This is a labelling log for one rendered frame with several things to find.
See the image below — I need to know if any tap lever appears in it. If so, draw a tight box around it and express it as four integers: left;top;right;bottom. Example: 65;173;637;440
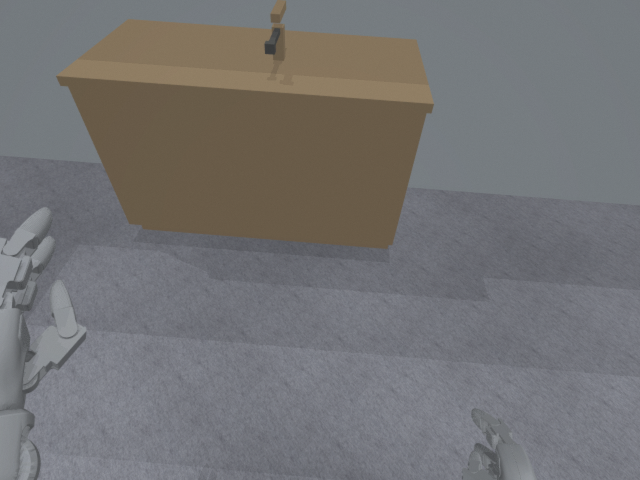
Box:
264;28;280;55

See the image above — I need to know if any left robot hand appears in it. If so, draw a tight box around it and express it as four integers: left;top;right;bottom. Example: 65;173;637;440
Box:
0;207;86;411

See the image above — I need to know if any right robot hand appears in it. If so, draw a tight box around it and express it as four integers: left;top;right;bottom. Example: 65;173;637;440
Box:
462;408;537;480

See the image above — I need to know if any robot left forearm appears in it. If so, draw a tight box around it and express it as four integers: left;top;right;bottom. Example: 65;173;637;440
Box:
0;408;41;480

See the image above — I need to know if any counter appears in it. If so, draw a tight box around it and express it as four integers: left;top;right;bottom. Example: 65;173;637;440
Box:
56;0;434;249

